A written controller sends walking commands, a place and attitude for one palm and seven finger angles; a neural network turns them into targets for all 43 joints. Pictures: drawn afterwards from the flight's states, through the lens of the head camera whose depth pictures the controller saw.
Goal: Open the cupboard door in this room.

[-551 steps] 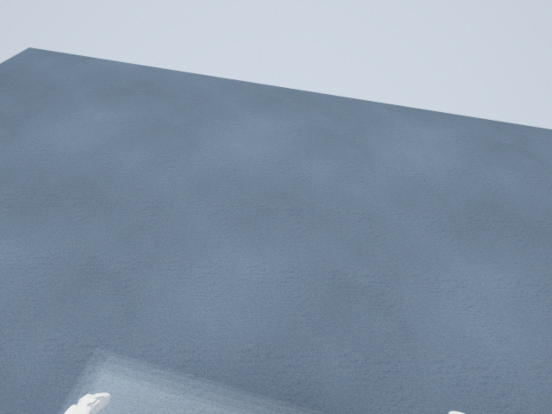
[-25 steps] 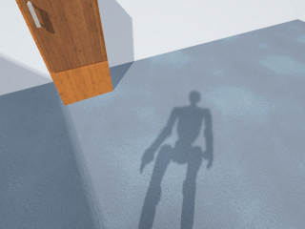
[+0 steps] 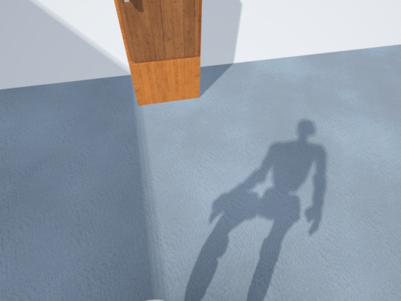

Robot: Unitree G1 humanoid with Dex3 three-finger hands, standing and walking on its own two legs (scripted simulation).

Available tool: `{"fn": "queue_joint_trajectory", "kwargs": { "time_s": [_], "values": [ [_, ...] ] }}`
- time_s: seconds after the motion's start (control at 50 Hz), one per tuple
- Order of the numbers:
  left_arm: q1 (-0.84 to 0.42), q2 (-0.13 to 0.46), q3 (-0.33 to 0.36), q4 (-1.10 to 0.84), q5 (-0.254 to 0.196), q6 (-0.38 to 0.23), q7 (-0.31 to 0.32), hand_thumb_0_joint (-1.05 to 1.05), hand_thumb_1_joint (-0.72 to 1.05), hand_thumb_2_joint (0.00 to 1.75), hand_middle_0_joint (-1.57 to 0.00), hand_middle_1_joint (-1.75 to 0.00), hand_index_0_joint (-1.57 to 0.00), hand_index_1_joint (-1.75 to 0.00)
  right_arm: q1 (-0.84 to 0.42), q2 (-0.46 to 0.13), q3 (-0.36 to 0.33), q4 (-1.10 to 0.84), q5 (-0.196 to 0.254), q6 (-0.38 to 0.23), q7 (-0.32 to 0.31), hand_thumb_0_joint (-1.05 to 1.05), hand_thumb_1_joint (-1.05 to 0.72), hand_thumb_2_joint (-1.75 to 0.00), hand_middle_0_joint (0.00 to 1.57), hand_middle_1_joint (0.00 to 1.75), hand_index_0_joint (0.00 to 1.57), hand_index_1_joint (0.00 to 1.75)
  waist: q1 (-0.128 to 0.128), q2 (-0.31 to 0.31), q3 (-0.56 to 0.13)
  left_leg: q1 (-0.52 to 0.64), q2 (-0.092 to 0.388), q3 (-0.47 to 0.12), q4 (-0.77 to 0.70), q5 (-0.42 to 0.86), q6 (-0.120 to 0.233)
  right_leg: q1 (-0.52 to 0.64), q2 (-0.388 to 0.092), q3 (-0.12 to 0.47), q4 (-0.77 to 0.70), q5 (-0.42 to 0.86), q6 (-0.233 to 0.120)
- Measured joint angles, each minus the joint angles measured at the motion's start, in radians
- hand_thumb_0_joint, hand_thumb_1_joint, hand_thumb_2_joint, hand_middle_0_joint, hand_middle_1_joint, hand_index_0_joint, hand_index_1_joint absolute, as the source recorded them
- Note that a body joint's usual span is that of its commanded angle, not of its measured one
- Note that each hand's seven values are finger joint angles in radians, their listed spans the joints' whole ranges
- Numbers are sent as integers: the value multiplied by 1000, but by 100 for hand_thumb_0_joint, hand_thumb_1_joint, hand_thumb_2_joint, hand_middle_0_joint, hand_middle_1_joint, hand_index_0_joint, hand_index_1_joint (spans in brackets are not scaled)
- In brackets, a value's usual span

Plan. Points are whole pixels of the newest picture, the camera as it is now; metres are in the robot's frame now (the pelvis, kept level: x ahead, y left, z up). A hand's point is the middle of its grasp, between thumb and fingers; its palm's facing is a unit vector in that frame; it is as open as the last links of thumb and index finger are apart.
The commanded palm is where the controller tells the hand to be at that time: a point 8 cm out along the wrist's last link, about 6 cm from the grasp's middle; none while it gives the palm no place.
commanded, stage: turn or walk to find it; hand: left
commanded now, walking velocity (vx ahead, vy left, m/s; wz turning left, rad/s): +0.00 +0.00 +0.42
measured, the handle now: out of the picture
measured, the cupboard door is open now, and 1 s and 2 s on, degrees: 0 0 0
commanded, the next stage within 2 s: stand and wait in 1.38 s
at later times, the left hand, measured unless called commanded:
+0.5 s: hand out of the picture +0.03 +0.20 -0.14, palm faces +0.20 -0.93 -0.29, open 7.4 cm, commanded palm none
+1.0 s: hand out of the picture -0.15 +0.14 -0.16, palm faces +0.44 -0.88 -0.15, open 7.4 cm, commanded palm none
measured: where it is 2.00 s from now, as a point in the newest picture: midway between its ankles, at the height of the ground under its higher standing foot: (178, 279)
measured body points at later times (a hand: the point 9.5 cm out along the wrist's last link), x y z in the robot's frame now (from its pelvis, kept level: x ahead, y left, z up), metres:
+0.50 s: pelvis -0.04 -0.02 +0.00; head -0.01 -0.05 +0.45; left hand +0.02 +0.25 -0.12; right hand +0.06 -0.25 -0.16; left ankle -0.01 +0.13 -0.72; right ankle -0.01 -0.12 -0.73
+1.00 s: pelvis +0.00 +0.03 +0.01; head +0.01 +0.04 +0.46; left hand -0.18 +0.19 -0.15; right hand +0.16 -0.17 -0.14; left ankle -0.03 +0.14 -0.73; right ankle -0.01 -0.12 -0.73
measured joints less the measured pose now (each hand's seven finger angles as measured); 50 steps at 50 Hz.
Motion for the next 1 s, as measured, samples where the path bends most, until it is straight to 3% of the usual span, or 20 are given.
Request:
{"fn": "queue_joint_trajectory", "kwargs": {
  "time_s": [0.04, 0.1, 0.16, 0.22, 0.36, 0.42, 0.46, 0.5, 0.54, 0.6, 0.68, 0.76, 0.84, 0.92, 1.0],
  "values": [
    [7, 20, 7, 0, -9, 13, -2, 0, 91, 90, -21, -30, -20, -30, -14, 3, 1, -16, -2, -19, 0, 1, -91, -90, 19, 29, 20, 30, 1, -18, -5, 28, -16, 9, -83, 51, 35, -41, -21, 10, 83, -38, 21],
    [7, 49, 18, 11, -10, 47, 3, 1, 91, 90, -20, -30, -20, -30, -32, 25, 12, -34, -8, -38, -4, 1, -91, -90, 19, 29, 20, 30, 12, -46, -5, 22, -31, 10, -69, 49, 70, -132, 22, 128, 303, -192, 37],
    [-1, 51, 21, 23, -11, 58, -3, 1, 91, 90, -20, -30, -20, -30, -31, 32, 22, -46, -12, -42, -16, 1, -91, -90, 20, 29, 20, 30, 8, -27, -22, 40, -35, -12, -135, 93, 75, -189, 61, 180, 447, -152, 45],
    [-10, 46, 17, 12, -12, 48, -10, 1, 91, 90, -20, -30, -20, -30, -31, 32, 30, -49, -11, -42, -19, 1, -91, -90, 20, 29, 20, 30, 9, -9, -29, 56, -48, -32, -202, 140, 82, -206, 77, 212, 472, -100, 53],
    [-38, 28, 8, -17, -17, 39, -6, 1, 91, 90, -20, -30, -20, -30, -24, 34, 28, -58, -12, -36, -14, 1, -91, -90, 20, 29, 20, 30, -8, 19, -32, 44, -76, -76, -247, 193, 74, -148, 101, 243, 308, -119, 60],
    [-49, 13, 1, -30, -21, 30, -4, 1, 91, 90, -20, -30, -20, -30, -18, 25, 21, -58, -15, -25, -12, 1, -91, -90, 20, 30, 21, 30, -19, 40, -29, 16, -82, -101, -225, 197, 60, -86, 120, 239, 158, -111, 52],
    [-46, 5, -4, -42, -22, 15, -5, 1, 91, 90, -20, -30, -20, -30, -9, 18, 15, -57, -12, -18, -10, 1, -91, -90, 20, 30, 21, 30, -21, 49, -33, -14, -91, -117, -189, 189, 45, -20, 128, 228, 0, -28, 46],
    [-43, -18, -11, -46, -13, 0, -3, 0, 91, 90, -20, -30, -20, -30, -4, 0, 2, -50, -6, -7, -10, 1, -91, -90, 20, 29, 20, 30, -22, 87, -25, -60, -86, -145, -87, 96, 40, -7, 144, 195, -23, 4, -17],
    [-27, -35, -19, -52, -10, -6, -1, 0, 91, 90, -20, -30, -20, -30, 3, -13, -8, -41, -8, 10, -8, 1, -91, -90, 20, 29, 20, 30, -20, 94, -26, -127, -104, -145, 111, -21, 39, 0, 130, 170, -22, -2, -46],
    [11, -50, -21, -38, -12, -12, -2, 0, 91, 90, -20, -30, -20, -30, 13, -27, -16, -24, -19, 21, 3, 1, -91, -90, 20, 29, 20, 30, -11, 89, -38, -192, -92, -121, 356, 8, 30, 35, 116, 149, -86, 24, -48],
    [71, -57, -23, 2, -9, -36, -5, 0, 91, 90, -21, -30, -20, -30, 41, -31, -20, -7, -27, 8, 14, 1, -91, -90, 19, 29, 20, 30, -8, 70, -66, -199, -45, -98, 454, 108, 13, 78, 104, 122, -175, 62, -48],
    [132, -64, -26, 42, -3, -60, -7, 0, 91, 90, -21, -30, -20, -30, 59, -27, -18, 18, -28, -2, 18, 1, -91, -90, 19, 29, 20, 30, 12, 55, -87, -163, 2, -84, 386, 149, 7, 108, 100, 99, -233, 80, -45],
    [191, -70, -27, 88, 5, -70, -11, 0, 91, 90, -20, -30, -20, -30, 46, -13, -10, 37, -24, -9, 18, 1, -91, -90, 19, 29, 20, 30, 40, 41, -95, -112, 33, -53, 221, 112, 10, 130, 96, 84, -261, 80, -35],
    [239, -68, -23, 139, 10, -64, -16, 0, 91, 90, -20, -30, -20, -30, 6, 14, 4, 34, -17, -27, 18, 1, -91, -90, 19, 29, 20, 30, 72, 21, -88, -49, 33, -8, 11, 48, 25, 143, 87, 81, -255, 61, -14],
    [282, -62, -16, 187, -1, -45, -22, 1, 91, 90, -20, -30, -20, -30, -24, 39, 21, 13, -10, -77, 10, 1, -91, -90, 19, 29, 20, 30, 77, 13, -86, 55, 19, 42, -212, 124, 41, 125, 74, 85, -138, -24, 15]
  ]
}}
